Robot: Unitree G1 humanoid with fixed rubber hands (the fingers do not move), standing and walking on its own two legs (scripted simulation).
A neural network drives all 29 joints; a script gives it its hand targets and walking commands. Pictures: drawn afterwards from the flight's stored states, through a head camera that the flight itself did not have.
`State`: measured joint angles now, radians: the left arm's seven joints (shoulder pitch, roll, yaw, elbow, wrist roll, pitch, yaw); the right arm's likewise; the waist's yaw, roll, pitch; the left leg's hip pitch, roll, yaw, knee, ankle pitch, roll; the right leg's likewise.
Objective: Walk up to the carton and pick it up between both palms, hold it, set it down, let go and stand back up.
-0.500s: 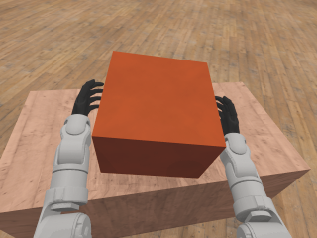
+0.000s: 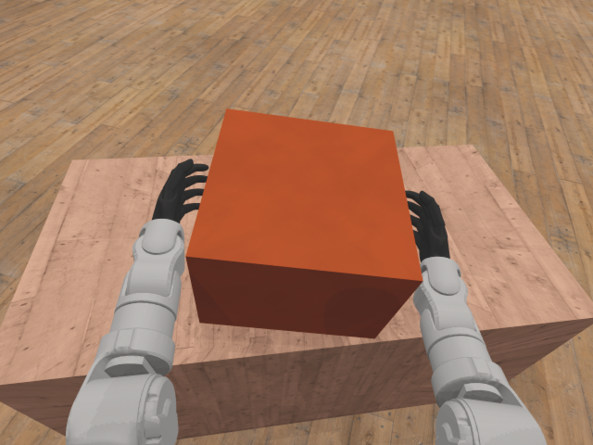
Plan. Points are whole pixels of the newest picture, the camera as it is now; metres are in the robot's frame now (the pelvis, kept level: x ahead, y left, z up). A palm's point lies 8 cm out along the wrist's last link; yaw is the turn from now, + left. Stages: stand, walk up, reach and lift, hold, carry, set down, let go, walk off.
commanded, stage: set down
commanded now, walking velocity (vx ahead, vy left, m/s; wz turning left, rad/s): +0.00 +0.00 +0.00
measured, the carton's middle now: (300, 223) +0.43 +0.00 +0.05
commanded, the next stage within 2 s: none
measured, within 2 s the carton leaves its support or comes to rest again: rests again in 1.84 s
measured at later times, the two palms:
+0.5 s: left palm (175, 235) +0.39 +0.19 +0.06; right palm (418, 259) +0.37 -0.18 +0.04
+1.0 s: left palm (187, 249) +0.40 +0.18 +0.01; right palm (412, 269) +0.38 -0.18 +0.00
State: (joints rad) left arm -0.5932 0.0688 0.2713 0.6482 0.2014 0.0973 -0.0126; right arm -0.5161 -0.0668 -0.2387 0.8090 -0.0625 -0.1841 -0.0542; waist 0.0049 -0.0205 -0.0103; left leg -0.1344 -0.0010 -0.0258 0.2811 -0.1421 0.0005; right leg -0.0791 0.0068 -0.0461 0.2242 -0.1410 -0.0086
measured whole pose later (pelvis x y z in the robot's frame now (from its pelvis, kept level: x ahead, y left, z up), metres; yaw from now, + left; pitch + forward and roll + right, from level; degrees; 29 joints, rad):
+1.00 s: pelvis +0.01 +0.00 -0.01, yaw +0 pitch +15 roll -1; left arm -0.69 0.13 0.26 1.21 0.10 -0.42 0.05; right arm -0.61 -0.06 -0.38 1.12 -0.22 -0.48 -0.05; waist 0.01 0.03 -0.11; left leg -0.46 0.02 0.00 0.35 -0.15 0.00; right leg -0.40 0.02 -0.06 0.27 -0.14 -0.02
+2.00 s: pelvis -0.02 +0.01 -0.04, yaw -2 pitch +29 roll -2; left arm -0.90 0.19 0.23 1.56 -0.02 -0.70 0.07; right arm -0.86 -0.13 -0.52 1.46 -0.26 -0.69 -0.02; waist 0.00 0.05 -0.20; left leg -0.92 0.03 0.02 0.61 -0.20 0.01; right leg -0.87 0.01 -0.06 0.55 -0.20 -0.01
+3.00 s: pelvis -0.03 +0.00 -0.05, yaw -1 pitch +30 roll -2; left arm -0.91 0.21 0.30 1.55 0.05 -0.73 0.04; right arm -0.89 -0.11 -0.62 1.45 -0.33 -0.71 0.00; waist 0.00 0.05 -0.18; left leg -0.98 0.03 0.03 0.69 -0.23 0.01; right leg -0.94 0.00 -0.07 0.65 -0.24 -0.01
